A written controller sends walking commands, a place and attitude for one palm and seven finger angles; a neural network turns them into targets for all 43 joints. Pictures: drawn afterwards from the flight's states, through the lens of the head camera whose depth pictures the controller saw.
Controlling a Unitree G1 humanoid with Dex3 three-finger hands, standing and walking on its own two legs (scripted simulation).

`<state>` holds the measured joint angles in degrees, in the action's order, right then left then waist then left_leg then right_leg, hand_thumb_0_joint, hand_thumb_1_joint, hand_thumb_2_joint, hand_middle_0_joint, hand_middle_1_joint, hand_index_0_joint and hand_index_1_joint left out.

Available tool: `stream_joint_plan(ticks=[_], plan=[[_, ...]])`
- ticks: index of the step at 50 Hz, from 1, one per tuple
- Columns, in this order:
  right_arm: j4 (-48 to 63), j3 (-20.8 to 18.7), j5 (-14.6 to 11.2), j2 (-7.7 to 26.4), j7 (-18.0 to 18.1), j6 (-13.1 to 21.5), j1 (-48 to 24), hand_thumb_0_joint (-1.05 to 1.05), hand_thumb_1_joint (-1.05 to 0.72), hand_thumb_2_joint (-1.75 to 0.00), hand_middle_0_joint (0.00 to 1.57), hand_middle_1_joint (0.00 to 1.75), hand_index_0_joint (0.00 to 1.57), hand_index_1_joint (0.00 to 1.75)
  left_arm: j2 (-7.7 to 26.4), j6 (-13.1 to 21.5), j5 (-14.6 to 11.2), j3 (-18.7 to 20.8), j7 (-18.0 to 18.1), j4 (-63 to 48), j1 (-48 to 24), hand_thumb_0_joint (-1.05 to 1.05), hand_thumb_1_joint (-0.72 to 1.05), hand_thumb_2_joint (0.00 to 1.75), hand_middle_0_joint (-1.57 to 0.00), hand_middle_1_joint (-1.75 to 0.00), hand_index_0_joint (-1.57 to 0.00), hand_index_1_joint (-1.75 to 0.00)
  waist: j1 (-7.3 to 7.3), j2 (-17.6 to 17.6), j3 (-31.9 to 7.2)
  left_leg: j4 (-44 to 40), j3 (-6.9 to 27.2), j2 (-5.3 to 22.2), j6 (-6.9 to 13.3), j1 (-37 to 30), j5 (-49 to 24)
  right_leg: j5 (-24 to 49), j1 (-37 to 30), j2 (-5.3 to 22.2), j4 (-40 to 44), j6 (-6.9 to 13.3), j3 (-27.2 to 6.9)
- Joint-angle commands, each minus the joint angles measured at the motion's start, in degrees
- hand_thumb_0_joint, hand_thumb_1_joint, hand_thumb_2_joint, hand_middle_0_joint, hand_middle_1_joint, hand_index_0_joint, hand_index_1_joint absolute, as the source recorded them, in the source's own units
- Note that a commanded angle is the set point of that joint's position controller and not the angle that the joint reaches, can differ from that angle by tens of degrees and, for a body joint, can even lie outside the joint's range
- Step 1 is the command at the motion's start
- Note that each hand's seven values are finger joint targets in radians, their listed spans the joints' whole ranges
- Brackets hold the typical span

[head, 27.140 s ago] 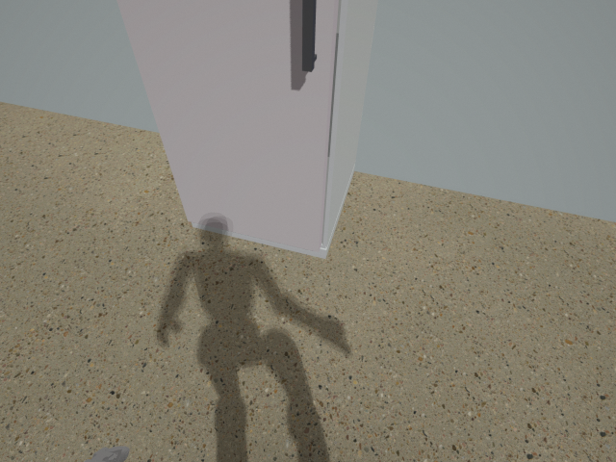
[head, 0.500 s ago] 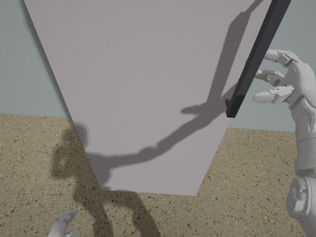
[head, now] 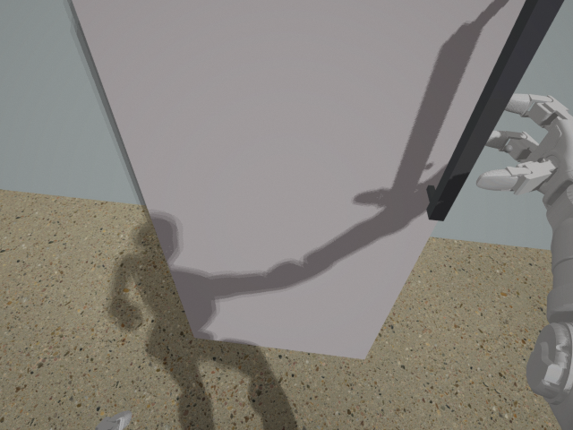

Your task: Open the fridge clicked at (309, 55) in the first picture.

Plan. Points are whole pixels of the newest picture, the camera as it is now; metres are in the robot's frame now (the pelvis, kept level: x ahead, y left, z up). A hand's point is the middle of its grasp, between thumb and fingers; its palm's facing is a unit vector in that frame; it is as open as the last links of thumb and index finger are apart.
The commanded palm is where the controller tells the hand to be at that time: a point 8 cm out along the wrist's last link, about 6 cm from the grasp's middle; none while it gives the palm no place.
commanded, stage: slide the fingers in behind the handle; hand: right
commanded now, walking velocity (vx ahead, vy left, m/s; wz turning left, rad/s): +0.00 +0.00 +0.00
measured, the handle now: (474, 118) +0.48 -0.18 +0.24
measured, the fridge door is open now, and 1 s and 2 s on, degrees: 0 0 0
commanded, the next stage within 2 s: grip the handle and tug to test in 1.52 s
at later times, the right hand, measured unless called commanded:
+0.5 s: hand (495, 148) +0.44 -0.21 +0.23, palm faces +0.03 +1.00 +0.01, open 13.9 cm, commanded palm +0.41 -0.25 +0.23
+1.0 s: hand (479, 151) +0.42 -0.18 +0.23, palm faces +0.02 +1.00 +0.01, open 14.0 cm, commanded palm +0.40 -0.23 +0.23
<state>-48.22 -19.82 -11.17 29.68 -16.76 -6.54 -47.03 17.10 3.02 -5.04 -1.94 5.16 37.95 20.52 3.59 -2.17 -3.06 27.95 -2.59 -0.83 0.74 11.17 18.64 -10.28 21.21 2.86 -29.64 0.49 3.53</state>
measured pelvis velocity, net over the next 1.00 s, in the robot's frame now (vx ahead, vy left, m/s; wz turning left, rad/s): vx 0.00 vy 0.01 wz -0.01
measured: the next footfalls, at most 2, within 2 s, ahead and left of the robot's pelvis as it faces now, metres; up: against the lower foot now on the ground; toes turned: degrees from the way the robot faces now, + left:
none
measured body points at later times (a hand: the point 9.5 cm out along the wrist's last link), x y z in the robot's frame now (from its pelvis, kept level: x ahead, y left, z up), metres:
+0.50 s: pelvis +0.00 +0.00 +0.00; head +0.00 +0.00 +0.45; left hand +0.13 +0.25 -0.10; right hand +0.43 -0.26 +0.23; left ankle -0.04 +0.11 -0.73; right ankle +0.06 -0.12 -0.73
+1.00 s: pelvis +0.00 +0.01 +0.00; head -0.01 +0.02 +0.45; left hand +0.13 +0.27 -0.10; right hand +0.42 -0.24 +0.23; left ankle -0.04 +0.11 -0.73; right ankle +0.06 -0.12 -0.73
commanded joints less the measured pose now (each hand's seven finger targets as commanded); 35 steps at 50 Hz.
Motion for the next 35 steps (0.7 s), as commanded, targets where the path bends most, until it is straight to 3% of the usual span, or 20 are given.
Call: stream_joint_plan(ticks=[1, 3, 7, 9, 11, 13, 14, 17, 18, 19, 21, 23, 24, 25, 27, 28, 29, 31, 33, 35], plan=[[17.0, -1.7, -1.0, 14.4, 0.3, 3.2, -27.1, 0.00, 0.50, -0.30, 0.30, 1.20, 0.30, 1.20, 8.1, 3.1, -0.4, 3.0, 0.5, -8.9, -4.2, 0.00, 0.90, 0.90, -0.20, -0.30, -0.20, -0.30, -1.24, -2.3, -15.6, -5.1, 1.2, -0.8, 0.3, 7.3, -15.9, 7.9, -19.6, -1.8, 1.2, 2.6, -4.2], [18.1, -1.0, -1.9, 13.5, 0.2, 2.9, -26.0, 0.00, 0.50, -0.30, 0.30, 1.20, 0.30, 1.20, 8.2, 3.1, -0.5, 3.1, 0.7, -9.0, -4.3, 0.00, 0.90, 0.90, -0.20, -0.30, -0.20, -0.30, -0.86, 0.3, -15.7, -5.4, 1.0, -0.9, 0.2, 6.6, -15.6, 7.7, -19.5, -1.8, 0.9, 3.0, -3.9], [18.9, -0.7, -1.7, 12.7, 0.5, 1.5, -28.0, 0.00, 0.50, -0.30, 0.30, 1.20, 0.30, 1.20, 8.0, 3.3, -0.5, 2.9, 0.8, -8.8, -5.1, 0.00, 0.90, 0.90, -0.20, -0.30, -0.20, -0.30, -0.67, -2.2, -14.6, -5.5, 0.9, -0.9, 0.4, 8.9, -14.4, 7.0, -20.4, -1.8, 1.2, 2.6, -4.7], [19.3, -0.9, -1.8, 13.2, 1.0, 1.3, -27.5, 0.00, 0.50, -0.30, 0.30, 1.20, 0.30, 1.20, 8.1, 3.1, -0.5, 2.8, 0.9, -8.6, -5.3, 0.00, 0.90, 0.90, -0.20, -0.30, -0.20, -0.30, -0.72, -1.1, -15.0, -5.5, 1.0, -0.8, 0.4, 7.9, -15.3, 7.5, -20.1, -1.9, 1.0, 2.7, -4.5], [18.2, 1.8, -1.7, 9.9, 1.3, 0.9, -30.4, 0.00, 0.50, -0.30, 0.30, 1.20, 0.30, 1.20, 7.7, 3.2, -0.5, 2.6, 0.9, -8.1, -5.6, 0.00, 0.90, 0.90, -0.20, -0.30, -0.20, -0.30, 0.36, -1.6, -13.5, -5.8, 0.8, -0.9, 0.4, 10.2, -13.2, 6.1, -20.6, -1.8, 1.2, 2.5, -4.9], [18.7, 1.5, -1.9, 10.4, 1.8, 1.4, -30.4, 0.00, 0.50, -0.30, 0.30, 1.20, 0.30, 1.20, 7.8, 3.2, -0.4, 2.6, 1.1, -8.1, -5.2, 0.00, 0.90, 0.90, -0.20, -0.30, -0.20, -0.30, 0.15, -0.6, -14.9, -5.8, 0.5, -0.9, 0.6, 8.8, -13.2, 6.7, -20.9, -1.8, 1.1, 2.6, -5.0], [19.9, 1.6, -1.7, 10.3, 2.1, 1.5, -31.4, 0.00, 0.50, -0.30, 0.30, 1.20, 0.30, 1.20, 7.8, 3.4, -0.3, 2.7, 1.0, -8.2, -5.9, 0.00, 0.90, 0.90, -0.20, -0.30, -0.20, -0.30, -0.05, -2.5, -15.8, -5.5, 0.7, -0.8, 0.6, 9.4, -13.3, 6.8, -21.9, -1.7, 1.2, 2.4, -5.4], [19.1, 3.0, -1.5, 7.7, 2.7, 1.2, -30.8, 0.00, 0.50, -0.30, 0.30, 1.20, 0.30, 1.20, 7.4, 3.3, -0.3, 2.5, 0.8, -8.0, -6.1, 0.00, 0.90, 0.90, -0.20, -0.30, -0.20, -0.30, -0.16, -3.1, -15.8, -5.3, 0.3, -0.8, 0.9, 9.8, -13.3, 7.6, -22.9, -1.6, 1.4, 2.0, -5.9], [17.8, 3.1, -2.0, 7.1, 3.0, 1.1, -29.6, 0.00, 0.50, -0.30, 0.30, 1.20, 0.30, 1.20, 7.3, 3.4, -0.1, 2.5, 0.8, -8.0, -5.6, 0.00, 0.90, 0.90, -0.20, -0.30, -0.20, -0.30, 0.03, -0.5, -15.4, -5.6, 0.2, -1.0, 0.7, 9.0, -13.9, 7.7, -21.8, -1.8, 1.1, 2.4, -5.4], [16.6, 1.4, -1.6, 9.2, 3.3, 0.7, -29.8, 0.00, 0.50, -0.30, 0.30, 1.20, 0.30, 1.20, 7.7, 3.1, -0.1, 2.5, 0.8, -7.6, -5.7, 0.00, 0.90, 0.90, -0.20, -0.30, -0.20, -0.30, -0.28, 0.4, -14.9, -5.6, 0.5, -0.8, 0.6, 8.7, -14.2, 7.2, -20.7, -1.7, 1.3, 2.4, -5.4], [16.4, 3.4, -1.2, 6.7, 3.7, 0.3, -30.9, 0.00, 0.50, -0.30, 0.30, 1.20, 0.30, 1.20, 7.3, 2.9, -0.1, 2.4, 0.7, -7.8, -6.1, 0.00, 0.90, 0.90, -0.20, -0.30, -0.20, -0.30, -0.21, -0.5, -14.2, -5.2, 0.4, -0.6, 0.6, 9.1, -14.3, 7.4, -20.6, -1.7, 1.5, 2.2, -5.4], [16.2, 1.7, -1.0, 8.7, 4.5, 0.6, -30.3, 0.00, 0.50, -0.30, 0.30, 1.20, 0.30, 1.20, 7.4, 2.7, 0.0, 2.5, 0.6, -7.8, -5.6, 0.00, 0.90, 0.90, -0.20, -0.30, -0.20, -0.30, -0.52, 0.4, -15.2, -5.4, 0.4, -0.7, 0.6, 7.7, -14.6, 7.8, -20.2, -1.9, 1.2, 2.4, -5.1], [18.5, 2.7, -0.7, 7.9, 4.7, 0.8, -32.5, 0.00, 0.50, -0.30, 0.30, 1.20, 0.30, 1.20, 7.3, 2.8, 0.0, 2.5, 0.5, -8.0, -6.1, 0.00, 0.90, 0.90, -0.20, -0.30, -0.20, -0.30, -0.37, -1.2, -16.5, -5.1, 0.6, -0.5, 0.6, 7.8, -14.9, 8.2, -21.3, -1.8, 1.3, 2.3, -5.3], [18.5, 4.1, -0.8, 5.4, 4.6, 0.7, -32.1, 0.00, 0.50, -0.30, 0.30, 1.20, 0.30, 1.20, 7.0, 3.0, 0.0, 2.6, 0.4, -8.0, -6.1, 0.00, 0.90, 0.90, -0.20, -0.30, -0.20, -0.30, -0.15, -1.2, -16.4, -5.0, 0.5, -0.6, 0.6, 8.5, -15.4, 8.8, -22.2, -1.8, 1.1, 2.3, -5.3], [19.0, 4.3, -1.1, 4.4, 4.6, 0.6, -30.9, 0.00, 0.50, -0.30, 0.30, 1.20, 0.30, 1.20, 7.0, 3.1, 0.0, 2.7, 0.3, -8.0, -6.0, 0.00, 0.90, 0.90, -0.20, -0.30, -0.20, -0.30, -0.38, -0.6, -16.5, -5.0, 0.3, -0.8, 0.7, 8.5, -15.5, 9.4, -22.8, -1.7, 1.2, 2.2, -5.6], [20.0, 3.9, -1.6, 4.8, 4.5, 1.0, -29.7, 0.00, 0.50, -0.30, 0.30, 1.20, 0.30, 1.20, 7.1, 3.2, 0.0, 2.8, 0.3, -8.1, -6.0, 0.00, 0.90, 0.90, -0.20, -0.30, -0.20, -0.30, -0.53, 1.0, -17.5, -5.2, 0.3, -0.9, 0.7, 7.0, -16.9, 10.5, -22.7, -1.8, 0.9, 2.5, -5.2], [21.1, 2.9, -1.4, 6.0, 4.6, 0.9, -29.7, 0.00, 0.50, -0.30, 0.30, 1.20, 0.30, 1.20, 7.2, 3.2, 0.0, 2.8, 0.3, -8.1, -6.4, 0.00, 0.90, 0.90, -0.20, -0.30, -0.20, -0.30, -1.00, 0.1, -17.6, -4.9, 0.6, -0.8, 0.8, 6.6, -17.8, 10.9, -22.7, -1.8, 1.0, 2.4, -5.3], [21.7, 3.2, -1.6, 4.9, 4.6, 0.5, -29.0, 0.00, 0.50, -0.30, 0.30, 1.20, 0.30, 1.20, 6.9, 3.2, 0.1, 2.7, 0.2, -8.1, -6.7, 0.00, 0.90, 0.90, -0.20, -0.30, -0.20, -0.30, -1.13, 0.8, -16.9, -4.9, 0.3, -0.8, 0.6, 6.5, -18.1, 10.9, -22.4, -1.8, 1.2, 2.4, -5.1], [20.4, 0.4, -1.6, 8.0, 5.1, -0.1, -26.1, 0.00, 0.50, -0.30, 0.30, 1.20, 0.30, 1.20, 7.0, 2.9, 0.1, 2.6, 0.2, -8.0, -6.6, 0.00, 0.90, 0.90, -0.20, -0.30, -0.20, -0.30, -1.91, 2.3, -15.8, -5.4, 0.6, -0.8, 0.5, 5.0, -18.1, 10.3, -20.2, -2.1, 1.4, 2.7, -4.5], [23.0, 0.6, -1.0, 7.7, 5.7, -0.2, -26.8, 0.00, 0.50, -0.30, 0.30, 1.20, 0.30, 1.20, 6.7, 2.9, 0.2, 2.5, 0.1, -8.5, -7.4, 0.00, 0.90, 0.90, -0.20, -0.30, -0.20, -0.30, -2.16, 0.7, -15.7, -5.1, 0.7, -0.6, 0.5, 4.7, -18.3, 10.3, -20.3, -2.0, 1.8, 2.5, -4.4]])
